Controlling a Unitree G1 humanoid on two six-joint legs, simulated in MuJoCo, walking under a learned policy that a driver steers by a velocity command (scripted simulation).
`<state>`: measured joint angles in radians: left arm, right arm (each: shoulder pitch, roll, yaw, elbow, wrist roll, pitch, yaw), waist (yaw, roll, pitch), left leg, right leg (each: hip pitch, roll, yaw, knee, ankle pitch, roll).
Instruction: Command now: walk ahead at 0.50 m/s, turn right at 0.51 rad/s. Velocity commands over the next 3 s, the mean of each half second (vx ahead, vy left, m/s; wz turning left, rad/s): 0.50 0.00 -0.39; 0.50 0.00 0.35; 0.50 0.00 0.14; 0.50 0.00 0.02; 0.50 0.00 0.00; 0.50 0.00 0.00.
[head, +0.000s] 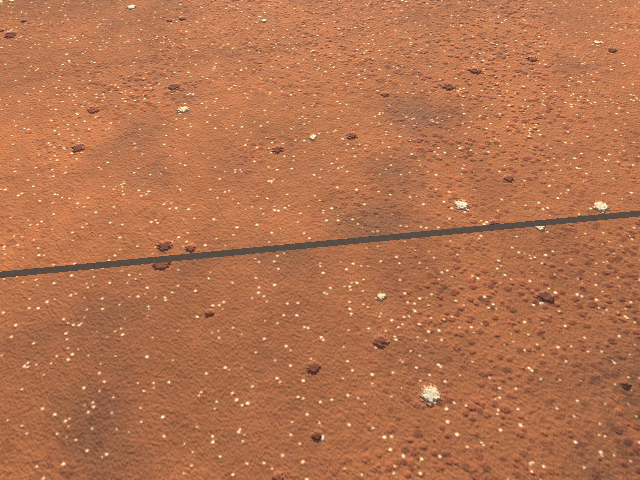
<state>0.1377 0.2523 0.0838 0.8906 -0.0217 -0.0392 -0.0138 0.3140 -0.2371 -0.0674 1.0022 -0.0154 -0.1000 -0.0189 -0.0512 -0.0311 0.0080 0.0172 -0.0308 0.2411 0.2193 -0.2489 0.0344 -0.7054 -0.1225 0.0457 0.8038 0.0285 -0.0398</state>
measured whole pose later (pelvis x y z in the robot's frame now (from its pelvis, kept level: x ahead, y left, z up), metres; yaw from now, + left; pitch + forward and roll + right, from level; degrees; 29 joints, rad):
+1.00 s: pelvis +0.59 -0.05 +0.00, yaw +3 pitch +2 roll +0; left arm 0.11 0.28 0.05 0.74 0.01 -0.10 0.01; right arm 0.30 -0.26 -0.06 0.80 0.01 -0.07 0.01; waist -0.04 -0.03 0.02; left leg -0.19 -0.12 -0.08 0.33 -0.17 0.09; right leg -0.66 -0.11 0.09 0.81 -0.11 0.04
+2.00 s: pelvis +1.14 +0.00 +0.01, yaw +6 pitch +2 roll +1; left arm 0.17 0.30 0.05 0.78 0.00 -0.06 0.00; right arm 0.35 -0.26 -0.05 0.81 0.00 -0.08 0.02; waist -0.04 -0.04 0.00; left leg -0.15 -0.06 0.04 0.28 -0.17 0.07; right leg -0.68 -0.12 0.04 0.93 -0.13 0.01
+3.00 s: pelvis +1.69 +0.06 +0.00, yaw +6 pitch +1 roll +0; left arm 0.21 0.30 0.06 0.85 -0.01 -0.07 0.00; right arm 0.29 -0.26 -0.05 0.85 -0.01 -0.09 0.03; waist -0.03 -0.04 0.02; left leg -0.21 -0.05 0.06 0.34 -0.15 0.07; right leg -0.58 -0.11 0.03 1.06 -0.26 -0.02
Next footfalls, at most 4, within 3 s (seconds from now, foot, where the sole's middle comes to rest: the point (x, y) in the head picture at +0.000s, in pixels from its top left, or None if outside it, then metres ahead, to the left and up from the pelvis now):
0.18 right None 0.27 -0.13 -0.78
0.72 left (314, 427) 0.62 0.02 -0.78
1.20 right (391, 315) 0.90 -0.19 -0.78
1.72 left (279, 243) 1.16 0.09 -0.78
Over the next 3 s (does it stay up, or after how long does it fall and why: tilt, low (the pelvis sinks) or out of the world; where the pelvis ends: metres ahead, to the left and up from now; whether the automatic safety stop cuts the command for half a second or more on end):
stays up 1.69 0.06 0.00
